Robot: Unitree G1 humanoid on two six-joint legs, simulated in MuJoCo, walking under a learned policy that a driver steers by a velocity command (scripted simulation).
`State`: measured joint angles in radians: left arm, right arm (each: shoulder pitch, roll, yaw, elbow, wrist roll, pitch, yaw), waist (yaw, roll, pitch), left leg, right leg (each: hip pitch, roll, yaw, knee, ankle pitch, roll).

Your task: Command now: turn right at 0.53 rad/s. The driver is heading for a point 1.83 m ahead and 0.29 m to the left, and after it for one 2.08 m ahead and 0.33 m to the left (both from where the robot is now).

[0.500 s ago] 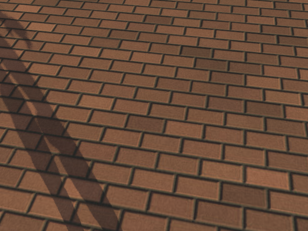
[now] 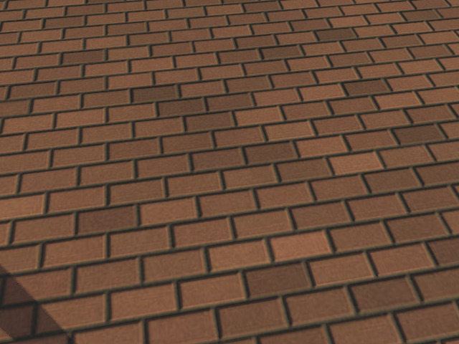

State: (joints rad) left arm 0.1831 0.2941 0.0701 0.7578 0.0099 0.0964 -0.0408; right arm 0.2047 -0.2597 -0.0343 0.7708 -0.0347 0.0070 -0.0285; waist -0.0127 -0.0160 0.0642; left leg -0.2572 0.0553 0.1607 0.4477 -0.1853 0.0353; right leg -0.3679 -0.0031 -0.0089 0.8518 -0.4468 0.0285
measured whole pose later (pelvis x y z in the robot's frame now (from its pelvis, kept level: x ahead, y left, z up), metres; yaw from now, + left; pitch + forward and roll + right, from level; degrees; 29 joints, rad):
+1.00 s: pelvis -0.05 -0.02 +0.00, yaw +19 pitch +1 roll -1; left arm 0.14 0.30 0.04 0.76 0.01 0.05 0.03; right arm 0.24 -0.31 -0.08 0.77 -0.02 0.05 0.01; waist -0.03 0.00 0.07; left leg -0.23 -0.13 -0.20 0.45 -0.21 0.06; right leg -0.38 0.03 0.06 0.77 -0.40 0.03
